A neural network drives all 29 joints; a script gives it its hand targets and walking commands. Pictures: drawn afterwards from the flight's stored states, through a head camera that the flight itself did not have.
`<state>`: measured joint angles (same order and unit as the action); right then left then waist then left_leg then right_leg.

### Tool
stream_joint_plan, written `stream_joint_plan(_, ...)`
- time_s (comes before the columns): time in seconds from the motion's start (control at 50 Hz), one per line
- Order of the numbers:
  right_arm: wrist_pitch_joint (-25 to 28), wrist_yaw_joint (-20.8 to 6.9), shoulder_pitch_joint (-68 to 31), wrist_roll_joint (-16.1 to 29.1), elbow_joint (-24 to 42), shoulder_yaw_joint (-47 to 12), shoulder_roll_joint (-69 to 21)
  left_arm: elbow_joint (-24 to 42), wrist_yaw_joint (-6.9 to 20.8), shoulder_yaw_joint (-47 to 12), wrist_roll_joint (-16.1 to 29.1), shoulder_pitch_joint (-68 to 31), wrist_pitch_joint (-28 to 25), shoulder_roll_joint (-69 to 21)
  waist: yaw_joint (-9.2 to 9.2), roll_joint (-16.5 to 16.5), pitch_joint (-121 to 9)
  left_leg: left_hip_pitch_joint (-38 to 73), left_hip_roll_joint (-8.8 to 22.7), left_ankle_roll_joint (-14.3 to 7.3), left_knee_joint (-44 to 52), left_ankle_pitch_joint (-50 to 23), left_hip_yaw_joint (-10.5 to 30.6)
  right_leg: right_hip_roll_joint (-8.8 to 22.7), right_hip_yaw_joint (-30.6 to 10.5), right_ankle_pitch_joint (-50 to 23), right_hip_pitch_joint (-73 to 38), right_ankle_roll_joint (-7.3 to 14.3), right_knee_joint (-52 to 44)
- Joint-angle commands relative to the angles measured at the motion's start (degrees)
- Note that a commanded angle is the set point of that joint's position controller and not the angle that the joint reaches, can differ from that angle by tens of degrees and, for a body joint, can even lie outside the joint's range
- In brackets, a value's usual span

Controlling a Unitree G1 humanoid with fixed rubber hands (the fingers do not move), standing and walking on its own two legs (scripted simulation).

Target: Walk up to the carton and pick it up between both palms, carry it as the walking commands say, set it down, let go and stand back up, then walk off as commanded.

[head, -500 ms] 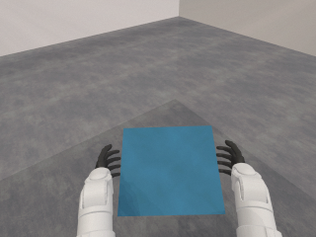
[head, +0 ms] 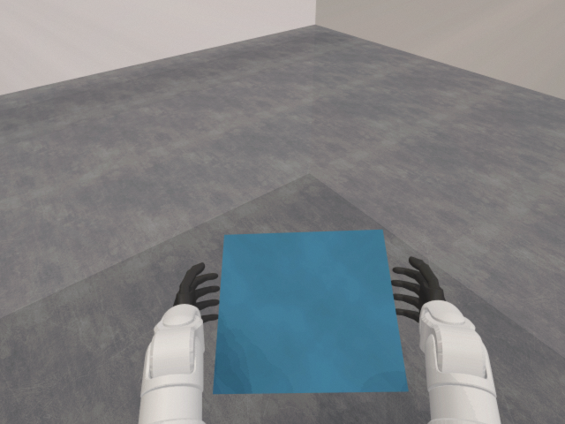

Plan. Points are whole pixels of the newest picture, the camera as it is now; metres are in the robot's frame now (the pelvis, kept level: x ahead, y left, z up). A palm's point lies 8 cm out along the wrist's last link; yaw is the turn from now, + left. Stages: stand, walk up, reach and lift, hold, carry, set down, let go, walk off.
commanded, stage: set down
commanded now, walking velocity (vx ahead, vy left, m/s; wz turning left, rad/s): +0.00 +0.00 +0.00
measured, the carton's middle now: (305, 314) +0.33 +0.01 -0.06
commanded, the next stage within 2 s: none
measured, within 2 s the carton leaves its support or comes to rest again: neither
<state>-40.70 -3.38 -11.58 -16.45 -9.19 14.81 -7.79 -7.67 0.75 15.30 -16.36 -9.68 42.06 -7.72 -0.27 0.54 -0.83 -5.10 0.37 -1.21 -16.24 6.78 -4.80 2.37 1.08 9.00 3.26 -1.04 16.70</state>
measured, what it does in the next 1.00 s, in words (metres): lowers itself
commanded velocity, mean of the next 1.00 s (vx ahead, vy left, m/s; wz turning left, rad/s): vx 0.00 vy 0.00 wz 0.00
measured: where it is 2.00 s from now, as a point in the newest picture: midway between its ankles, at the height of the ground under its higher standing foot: outside the picture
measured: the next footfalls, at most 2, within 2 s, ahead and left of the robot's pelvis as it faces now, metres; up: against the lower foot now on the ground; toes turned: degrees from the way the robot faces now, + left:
none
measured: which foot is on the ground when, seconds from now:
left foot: down 0.00-1.00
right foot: down 0.00-1.00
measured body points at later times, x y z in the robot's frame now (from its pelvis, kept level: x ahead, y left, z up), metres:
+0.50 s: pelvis +0.00 -0.03 -0.01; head +0.02 -0.03 +0.44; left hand +0.28 +0.18 -0.03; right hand +0.32 -0.17 -0.03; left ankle +0.03 +0.10 -0.75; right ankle +0.01 -0.14 -0.75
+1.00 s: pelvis -0.05 -0.01 -0.06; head +0.11 +0.01 +0.36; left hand +0.31 +0.19 -0.13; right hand +0.34 -0.16 -0.12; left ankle +0.03 +0.10 -0.75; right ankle +0.01 -0.14 -0.75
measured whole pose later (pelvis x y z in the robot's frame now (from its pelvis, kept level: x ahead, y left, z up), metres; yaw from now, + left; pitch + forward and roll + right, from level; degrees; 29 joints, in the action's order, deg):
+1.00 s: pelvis -0.05 -0.01 -0.06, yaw +0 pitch +24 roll -1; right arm -20.9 -3.9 -30.5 -16.3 -27.8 25.3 -5.4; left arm -23.3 3.2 25.6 -15.9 -28.4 22.5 -6.0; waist -3.0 2.4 -4.1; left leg -57.3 2.7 -0.8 -46.7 13.2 -3.1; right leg 1.1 1.2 16.2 55.5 0.1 47.8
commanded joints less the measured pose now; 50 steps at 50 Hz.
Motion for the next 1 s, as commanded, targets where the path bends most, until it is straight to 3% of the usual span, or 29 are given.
stream_joint_plan(0.0, 2.2, -16.9, -30.9, 17.0, 3.0, -35.5, -47.3, 3.8, 15.9, -34.6, 16.6, -29.3, -2.6, -48.2, -5.12, -2.6, -15.0, 10.0, -3.3, 0.6, 1.9, -6.9, 8.3, -8.3, -3.5, -3.2, 2.2, 3.9, -0.9)
stream_joint_plan(0.06, 2.4, -16.0, -29.2, 14.5, -2.5, -32.0, -47.5, 0.9, 17.1, -33.3, 16.2, -31.8, -2.6, -47.6, -2.47, -1.6, -10.5, 9.2, -3.5, 0.4, 1.5, -1.5, 7.8, -7.3, -4.2, 0.5, 5.0, 4.4, -1.8)
stream_joint_plan(0.1, 3.1, -15.7, -29.4, 13.3, -5.4, -30.3, -48.8, -0.3, 18.2, -32.5, 16.2, -34.2, -3.1, -46.9, -2.29, -1.2, -9.8, 9.6, -3.9, 0.2, 0.6, -1.1, 7.2, -6.7, -4.7, 1.6, 5.9, 4.3, -2.2)
stream_joint_plan(0.26, 7.9, -14.3, -29.8, 11.0, -11.4, -26.5, -50.1, -5.6, 20.0, -26.9, 13.5, -35.1, -7.8, -43.4, -3.31, 0.7, -11.7, 7.0, -5.4, -0.5, -3.7, -5.9, 6.1, -5.6, -5.3, -1.8, 7.4, 3.3, -0.9)
stream_joint_plan(0.56, 19.3, -12.6, -34.2, 9.5, -15.3, -24.0, -47.7, -14.0, 19.4, -21.4, 10.0, -36.4, -19.4, -40.7, -3.78, 0.4, -25.4, -9.5, -5.8, -1.0, -15.3, -12.5, 6.9, -6.8, -5.5, -11.0, 16.4, 2.8, 11.7)
stream_joint_plan(0.66, 21.3, -13.0, -35.7, 9.0, -16.1, -23.3, -46.2, -15.3, 19.1, -22.7, 10.2, -37.6, -21.2, -42.2, -2.9, -0.3, -30.5, -13.0, -5.6, -0.6, -19.1, -14.3, 7.3, -7.8, -5.0, -11.4, 22.1, 3.0, 15.9)
stream_joint_plan(0.76, 22.6, -14.2, -39.2, 9.1, -16.9, -23.1, -45.5, -15.9, 18.8, -23.9, 10.2, -40.1, -22.2, -43.8, -3.18, -0.8, -34.9, -16.9, -5.7, -0.1, -22.7, -14.1, 7.3, -8.7, -4.5, -8.9, 29.6, 3.1, 20.2)
stream_joint_plan(0.98, 21.5, -18.0, -52.0, 9.5, -20.3, -22.6, -47.4, -16.7, 19.3, -24.4, 10.6, -51.4, -21.1, -47.8, -3.72, -0.6, -44.6, -25.2, -5.7, 0.5, -30.0, -3.9, 6.6, -9.6, -3.0, 2.5, 45.1, 3.8, 28.4)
